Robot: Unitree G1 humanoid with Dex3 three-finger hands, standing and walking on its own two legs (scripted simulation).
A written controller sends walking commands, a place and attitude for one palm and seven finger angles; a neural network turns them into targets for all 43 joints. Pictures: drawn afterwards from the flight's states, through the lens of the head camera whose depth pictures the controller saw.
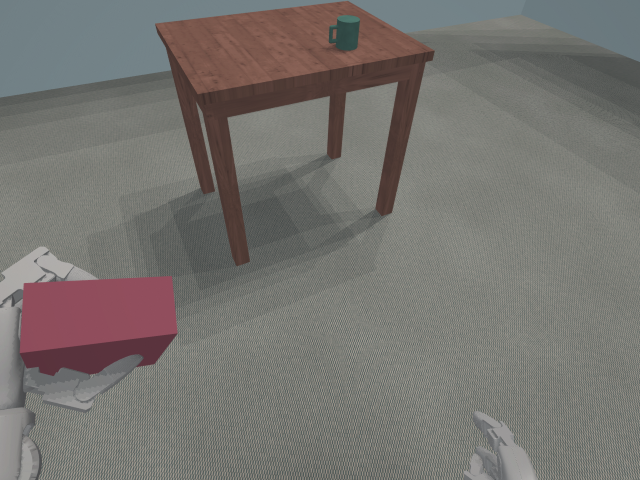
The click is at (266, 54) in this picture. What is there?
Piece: table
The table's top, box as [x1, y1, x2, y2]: [155, 1, 434, 105]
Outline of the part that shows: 434,51 348,1 155,23 159,36 200,105 432,60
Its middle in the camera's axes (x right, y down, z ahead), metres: -0.11 -0.69 +1.36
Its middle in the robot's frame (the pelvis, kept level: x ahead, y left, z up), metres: +1.48 +0.19 -0.03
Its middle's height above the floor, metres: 0.74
